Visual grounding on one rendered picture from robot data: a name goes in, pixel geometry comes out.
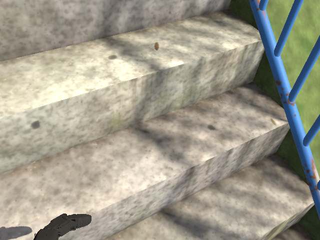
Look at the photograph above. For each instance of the robot left hand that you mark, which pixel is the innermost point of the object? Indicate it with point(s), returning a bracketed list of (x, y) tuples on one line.
[(61, 225)]

